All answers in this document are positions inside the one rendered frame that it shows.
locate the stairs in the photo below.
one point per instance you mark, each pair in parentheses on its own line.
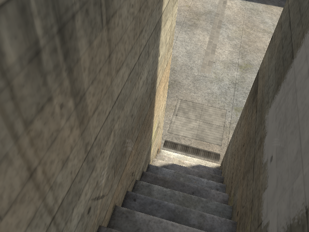
(176,193)

